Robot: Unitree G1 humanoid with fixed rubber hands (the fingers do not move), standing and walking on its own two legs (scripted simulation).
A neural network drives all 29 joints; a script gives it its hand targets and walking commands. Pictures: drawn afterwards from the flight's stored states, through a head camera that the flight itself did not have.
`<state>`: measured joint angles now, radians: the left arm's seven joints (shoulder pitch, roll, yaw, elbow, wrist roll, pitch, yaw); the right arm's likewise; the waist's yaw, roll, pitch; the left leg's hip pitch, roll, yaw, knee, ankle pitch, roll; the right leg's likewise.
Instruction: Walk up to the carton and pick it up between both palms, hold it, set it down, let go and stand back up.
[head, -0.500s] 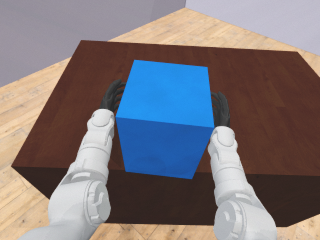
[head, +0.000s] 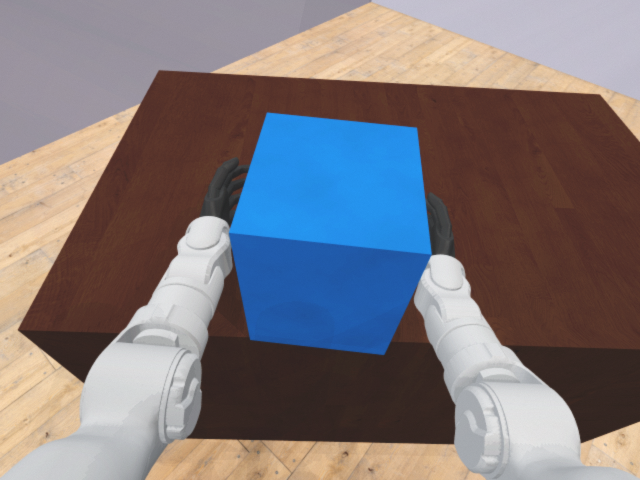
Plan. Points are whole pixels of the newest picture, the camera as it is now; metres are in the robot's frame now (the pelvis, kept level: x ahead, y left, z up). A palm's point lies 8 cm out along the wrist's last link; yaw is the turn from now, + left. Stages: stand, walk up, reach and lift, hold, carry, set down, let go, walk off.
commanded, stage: set down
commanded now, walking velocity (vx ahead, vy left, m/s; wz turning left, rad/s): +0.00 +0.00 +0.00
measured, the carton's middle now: (328, 240) +0.42 -0.01 +0.05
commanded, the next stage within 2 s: none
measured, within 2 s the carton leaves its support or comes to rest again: neither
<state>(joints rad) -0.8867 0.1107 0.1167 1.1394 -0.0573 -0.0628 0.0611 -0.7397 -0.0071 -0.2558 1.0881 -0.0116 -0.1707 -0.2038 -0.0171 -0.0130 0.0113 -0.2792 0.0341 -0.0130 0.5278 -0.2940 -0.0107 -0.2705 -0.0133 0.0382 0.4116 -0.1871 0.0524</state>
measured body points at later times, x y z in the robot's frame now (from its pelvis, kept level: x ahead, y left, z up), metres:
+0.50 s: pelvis -0.01 -0.01 +0.00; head -0.01 +0.01 +0.45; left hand +0.43 +0.16 +0.14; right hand +0.41 -0.19 +0.13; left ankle -0.01 +0.12 -0.74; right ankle +0.02 -0.16 -0.74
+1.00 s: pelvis -0.04 -0.01 +0.00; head -0.06 +0.01 +0.45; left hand +0.41 +0.16 +0.19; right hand +0.39 -0.19 +0.18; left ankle -0.01 +0.12 -0.74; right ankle +0.02 -0.16 -0.74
